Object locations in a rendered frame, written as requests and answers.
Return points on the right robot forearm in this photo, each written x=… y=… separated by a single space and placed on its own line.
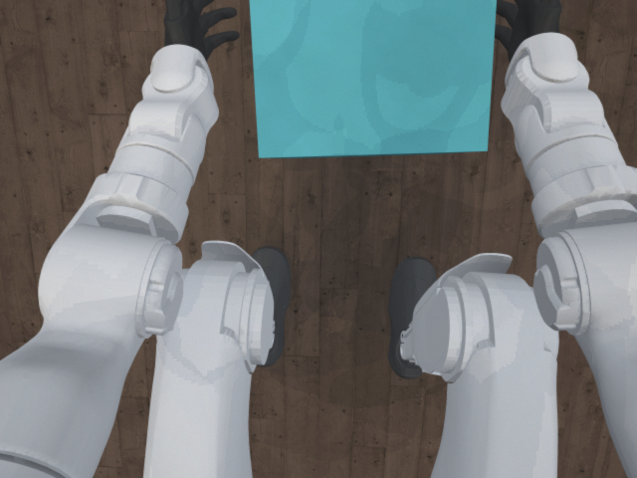
x=570 y=156

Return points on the right robot upper arm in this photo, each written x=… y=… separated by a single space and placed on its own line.
x=586 y=284

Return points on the robot left hand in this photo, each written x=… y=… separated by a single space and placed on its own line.
x=185 y=26

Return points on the robot right thigh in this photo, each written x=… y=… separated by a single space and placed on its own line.
x=483 y=332

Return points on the left robot upper arm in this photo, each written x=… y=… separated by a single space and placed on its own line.
x=105 y=291

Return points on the robot right shin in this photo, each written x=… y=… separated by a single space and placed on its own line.
x=414 y=338

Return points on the carton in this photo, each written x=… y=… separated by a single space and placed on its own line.
x=340 y=78

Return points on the left robot forearm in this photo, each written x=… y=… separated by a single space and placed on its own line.
x=147 y=185

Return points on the robot right hand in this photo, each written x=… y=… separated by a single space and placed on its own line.
x=529 y=18

